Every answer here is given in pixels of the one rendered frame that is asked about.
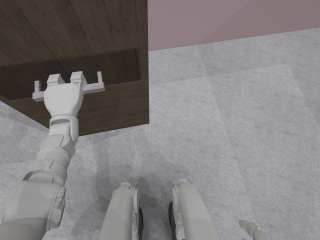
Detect right robot hand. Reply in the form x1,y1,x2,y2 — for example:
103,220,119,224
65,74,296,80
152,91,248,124
238,219,270,240

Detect robot left upper arm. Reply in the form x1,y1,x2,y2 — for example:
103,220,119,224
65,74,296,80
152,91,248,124
0,180,66,240

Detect drawer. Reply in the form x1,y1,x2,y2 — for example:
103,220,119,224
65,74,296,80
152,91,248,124
0,47,141,101

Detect cabinet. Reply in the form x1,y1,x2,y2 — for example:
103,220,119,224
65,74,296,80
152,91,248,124
0,0,150,137

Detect left robot shin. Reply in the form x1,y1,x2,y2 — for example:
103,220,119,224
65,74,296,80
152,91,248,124
112,182,139,240

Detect robot right foot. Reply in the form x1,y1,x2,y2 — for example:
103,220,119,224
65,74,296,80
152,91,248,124
168,201,185,240

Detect left robot hand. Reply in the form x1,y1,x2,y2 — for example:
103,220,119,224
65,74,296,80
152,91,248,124
43,71,88,117

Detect handle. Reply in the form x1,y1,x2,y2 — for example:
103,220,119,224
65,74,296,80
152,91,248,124
32,71,105,102

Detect robot left forearm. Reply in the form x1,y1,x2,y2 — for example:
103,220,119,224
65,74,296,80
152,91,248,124
1,114,79,224

